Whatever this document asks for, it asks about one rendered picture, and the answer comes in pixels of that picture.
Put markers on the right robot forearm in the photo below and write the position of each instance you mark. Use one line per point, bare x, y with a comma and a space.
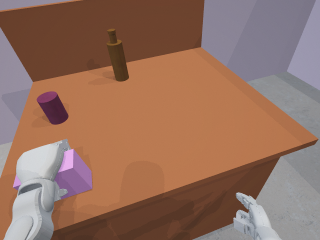
265, 233

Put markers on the left robot hand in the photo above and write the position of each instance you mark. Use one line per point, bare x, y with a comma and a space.
43, 162

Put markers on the sponge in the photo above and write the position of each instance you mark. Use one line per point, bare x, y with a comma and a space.
73, 175

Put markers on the right robot hand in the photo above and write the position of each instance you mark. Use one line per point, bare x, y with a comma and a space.
257, 217

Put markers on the left robot forearm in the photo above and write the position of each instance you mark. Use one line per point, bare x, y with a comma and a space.
32, 211

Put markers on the table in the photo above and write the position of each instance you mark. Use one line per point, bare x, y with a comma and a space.
168, 148

